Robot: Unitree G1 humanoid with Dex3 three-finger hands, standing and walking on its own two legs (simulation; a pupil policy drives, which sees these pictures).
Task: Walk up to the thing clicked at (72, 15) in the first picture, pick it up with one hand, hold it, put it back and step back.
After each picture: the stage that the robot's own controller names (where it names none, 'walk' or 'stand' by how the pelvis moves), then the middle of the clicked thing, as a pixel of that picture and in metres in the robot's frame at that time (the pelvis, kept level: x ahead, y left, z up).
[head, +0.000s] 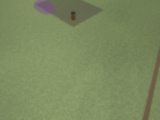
stand; (73, 15) +2.09 +0.12 -0.72
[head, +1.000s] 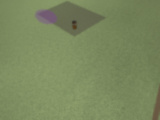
walk; (74, 25) +1.95 +0.27 -0.72
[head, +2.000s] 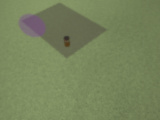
walk; (66, 41) +1.34 +0.26 -0.71
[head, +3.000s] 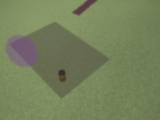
walk; (62, 75) +0.89 +0.23 -0.71
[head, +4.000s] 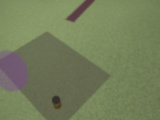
walk; (56, 102) +0.59 +0.24 -0.70
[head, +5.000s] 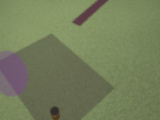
stand; (55, 113) +0.49 +0.20 -0.71
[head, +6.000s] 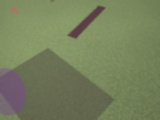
stand; out of the picture +0.43 +0.22 -0.72
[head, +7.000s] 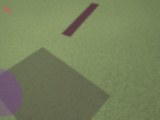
stand; out of the picture +0.43 +0.24 -0.72
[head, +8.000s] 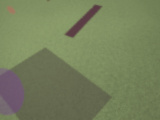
stand; out of the picture +0.44 +0.23 -0.73
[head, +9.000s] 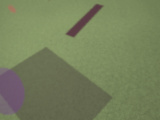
stand; out of the picture +0.43 +0.23 -0.73
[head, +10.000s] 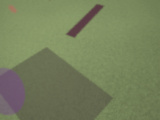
go down; out of the picture +0.43 +0.23 -0.73
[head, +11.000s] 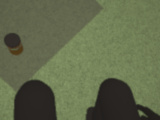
go down; (14, 44) +0.52 +0.27 -0.32
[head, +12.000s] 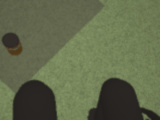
approach; (13, 44) +0.50 +0.28 -0.30
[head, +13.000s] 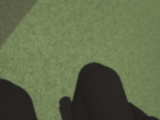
close in; out of the picture +0.48 +0.33 -0.22
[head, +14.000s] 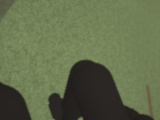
close; out of the picture +0.47 +0.33 -0.22
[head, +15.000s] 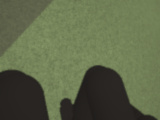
lift; out of the picture +0.40 +0.27 -0.21
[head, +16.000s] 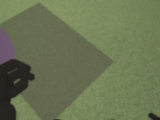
close; out of the picture +0.24 +0.23 -0.58
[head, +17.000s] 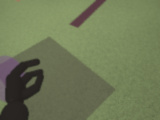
close; out of the picture +0.22 +0.23 -0.70
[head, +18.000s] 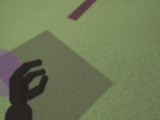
stand; out of the picture +0.22 +0.22 -0.69
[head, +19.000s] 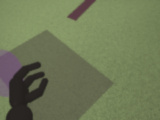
stand; out of the picture +0.22 +0.22 -0.69
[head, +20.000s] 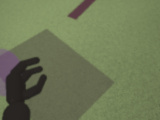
stand; out of the picture +0.22 +0.22 -0.68
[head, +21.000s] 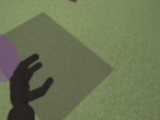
stand; out of the picture +0.23 +0.22 -0.63
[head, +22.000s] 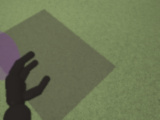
close; out of the picture +0.23 +0.22 -0.62
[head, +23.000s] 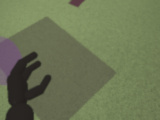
close; out of the picture +0.23 +0.22 -0.63
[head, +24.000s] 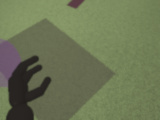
close; out of the picture +0.23 +0.22 -0.64
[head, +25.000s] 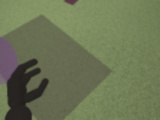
close; out of the picture +0.23 +0.22 -0.64
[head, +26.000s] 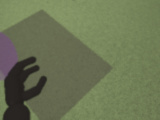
close; out of the picture +0.23 +0.22 -0.63
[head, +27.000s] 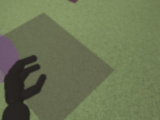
close; out of the picture +0.22 +0.22 -0.64
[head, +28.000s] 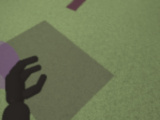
close; out of the picture +0.22 +0.22 -0.65
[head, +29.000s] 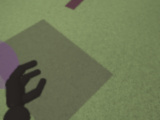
close; out of the picture +0.22 +0.22 -0.65
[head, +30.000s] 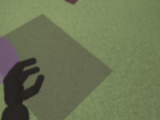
close; out of the picture +0.23 +0.22 -0.64
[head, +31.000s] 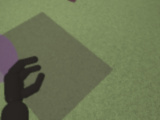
close; out of the picture +0.23 +0.22 -0.64
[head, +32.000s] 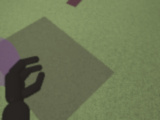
close; out of the picture +0.23 +0.22 -0.65
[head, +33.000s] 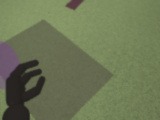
close; out of the picture +0.22 +0.22 -0.65
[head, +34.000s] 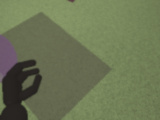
close; out of the picture +0.23 +0.22 -0.64
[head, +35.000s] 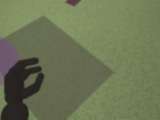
close; out of the picture +0.23 +0.22 -0.64
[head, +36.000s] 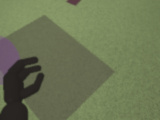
close; out of the picture +0.22 +0.22 -0.64
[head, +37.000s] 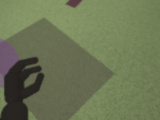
close; out of the picture +0.22 +0.22 -0.65
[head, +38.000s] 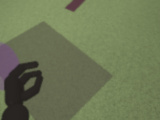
close; out of the picture +0.22 +0.22 -0.66
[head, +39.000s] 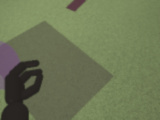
close; out of the picture +0.22 +0.21 -0.66
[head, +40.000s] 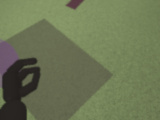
close; out of the picture +0.22 +0.22 -0.66
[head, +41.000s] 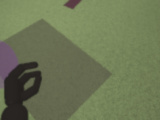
close; out of the picture +0.22 +0.22 -0.65
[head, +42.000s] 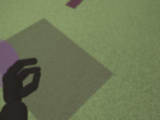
close; out of the picture +0.22 +0.22 -0.66
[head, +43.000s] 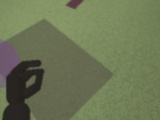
close; out of the picture +0.22 +0.22 -0.65
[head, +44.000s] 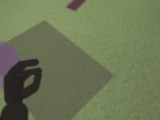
close; out of the picture +0.22 +0.22 -0.66
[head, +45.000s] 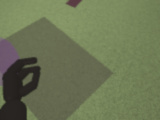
close; out of the picture +0.23 +0.22 -0.66
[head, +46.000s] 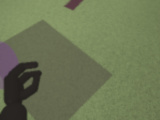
close; out of the picture +0.22 +0.22 -0.66
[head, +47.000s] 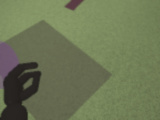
close; out of the picture +0.23 +0.22 -0.66
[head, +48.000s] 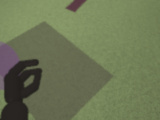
close; out of the picture +0.23 +0.22 -0.66
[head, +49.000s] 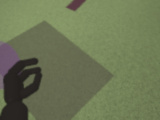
close; out of the picture +0.22 +0.22 -0.65
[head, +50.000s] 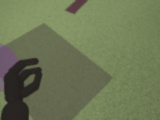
close; out of the picture +0.22 +0.22 -0.66
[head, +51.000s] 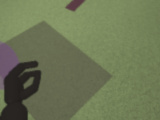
close; out of the picture +0.22 +0.22 -0.66
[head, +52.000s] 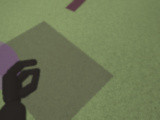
close; out of the picture +0.23 +0.22 -0.66
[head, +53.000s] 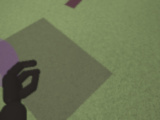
close; out of the picture +0.23 +0.22 -0.66
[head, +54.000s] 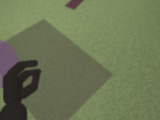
close; out of the picture +0.23 +0.22 -0.66
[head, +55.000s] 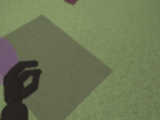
close; out of the picture +0.23 +0.22 -0.65
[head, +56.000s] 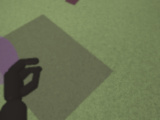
close; out of the picture +0.23 +0.22 -0.64
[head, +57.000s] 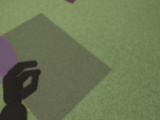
close; out of the picture +0.23 +0.22 -0.65
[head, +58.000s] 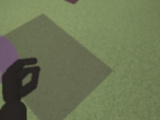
close; out of the picture +0.23 +0.22 -0.65
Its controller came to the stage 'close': yes
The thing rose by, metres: 0.04
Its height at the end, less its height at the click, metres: -0.02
